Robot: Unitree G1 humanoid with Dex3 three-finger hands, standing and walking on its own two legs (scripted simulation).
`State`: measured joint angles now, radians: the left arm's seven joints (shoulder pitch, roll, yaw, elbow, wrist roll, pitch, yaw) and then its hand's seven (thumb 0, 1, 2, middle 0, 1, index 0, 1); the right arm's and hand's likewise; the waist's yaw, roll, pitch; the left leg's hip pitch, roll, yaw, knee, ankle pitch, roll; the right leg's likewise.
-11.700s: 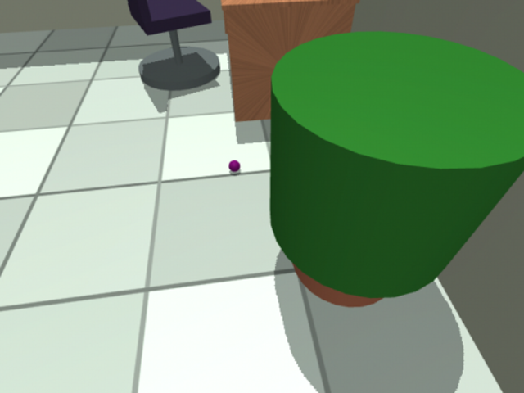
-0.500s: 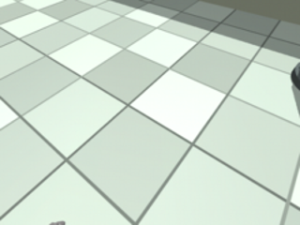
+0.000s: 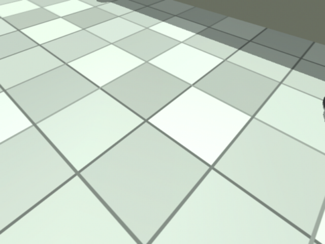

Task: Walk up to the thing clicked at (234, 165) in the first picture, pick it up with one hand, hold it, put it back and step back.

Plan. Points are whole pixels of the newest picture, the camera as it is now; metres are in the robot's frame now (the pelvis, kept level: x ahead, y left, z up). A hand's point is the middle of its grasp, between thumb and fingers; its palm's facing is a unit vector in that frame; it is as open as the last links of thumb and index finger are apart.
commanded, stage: walk up
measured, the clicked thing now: out of the picture +0.08 -1.16 -0.74
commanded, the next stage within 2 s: stand in 0.06 s
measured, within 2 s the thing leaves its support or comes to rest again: neither
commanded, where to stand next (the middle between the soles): +0.07 -0.01 m, yaw -4 degrees
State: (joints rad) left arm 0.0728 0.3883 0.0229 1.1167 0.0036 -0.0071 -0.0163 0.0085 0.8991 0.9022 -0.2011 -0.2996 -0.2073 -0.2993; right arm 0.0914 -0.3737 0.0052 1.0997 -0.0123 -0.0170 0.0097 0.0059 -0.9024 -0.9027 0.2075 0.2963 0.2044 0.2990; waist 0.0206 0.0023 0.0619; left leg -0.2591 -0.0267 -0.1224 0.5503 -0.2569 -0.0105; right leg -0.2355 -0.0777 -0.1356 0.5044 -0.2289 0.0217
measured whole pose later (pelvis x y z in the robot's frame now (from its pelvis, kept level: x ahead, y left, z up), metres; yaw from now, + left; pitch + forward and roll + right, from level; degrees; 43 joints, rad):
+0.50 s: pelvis +0.01 -0.02 +0.01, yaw -2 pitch -2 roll +0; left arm 0.07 0.35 0.01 1.17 0.01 -0.01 -0.01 0.01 0.90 0.90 -0.20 -0.30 -0.21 -0.30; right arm 0.07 -0.35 0.00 1.13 -0.01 -0.01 0.01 0.01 -0.90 -0.90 0.21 0.30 0.20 0.30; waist 0.01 0.01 0.04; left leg -0.14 0.01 -0.09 0.37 -0.19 -0.04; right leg -0.16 -0.04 -0.11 0.37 -0.18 0.00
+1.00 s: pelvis +0.02 -0.03 +0.01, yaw -3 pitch -2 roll +0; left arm 0.06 0.35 0.01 1.16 0.00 -0.01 -0.01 0.01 0.90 0.90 -0.20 -0.30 -0.21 -0.30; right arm 0.09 -0.36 0.02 1.15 -0.01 -0.01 0.00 0.01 -0.90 -0.90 0.21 0.30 0.20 0.30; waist 0.01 0.02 0.04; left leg -0.11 0.03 -0.08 0.33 -0.20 -0.05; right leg -0.14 -0.02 -0.10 0.34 -0.18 -0.01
